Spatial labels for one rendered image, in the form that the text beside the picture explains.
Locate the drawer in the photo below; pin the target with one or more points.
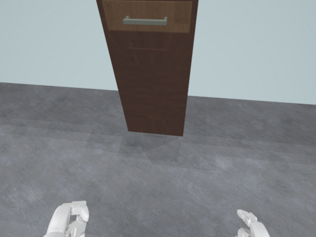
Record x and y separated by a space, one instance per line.
178 14

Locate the cabinet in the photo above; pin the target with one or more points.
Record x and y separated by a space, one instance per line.
153 87

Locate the right robot hand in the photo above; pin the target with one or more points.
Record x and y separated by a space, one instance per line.
257 229

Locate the handle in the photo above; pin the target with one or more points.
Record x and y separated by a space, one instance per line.
145 21
147 50

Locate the left robot hand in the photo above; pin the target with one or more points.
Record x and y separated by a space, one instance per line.
60 221

